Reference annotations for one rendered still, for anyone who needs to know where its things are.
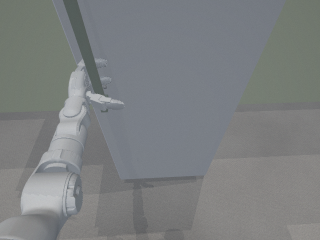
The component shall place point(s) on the fridge door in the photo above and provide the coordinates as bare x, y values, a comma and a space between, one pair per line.
180, 67

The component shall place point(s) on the robot left hand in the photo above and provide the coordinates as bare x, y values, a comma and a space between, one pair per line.
79, 86

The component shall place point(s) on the left robot forearm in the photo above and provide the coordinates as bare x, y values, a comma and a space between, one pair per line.
69, 140

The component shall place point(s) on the handle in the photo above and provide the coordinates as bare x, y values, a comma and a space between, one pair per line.
76, 20

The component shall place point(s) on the robot left upper arm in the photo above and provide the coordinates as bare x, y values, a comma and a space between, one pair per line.
49, 199

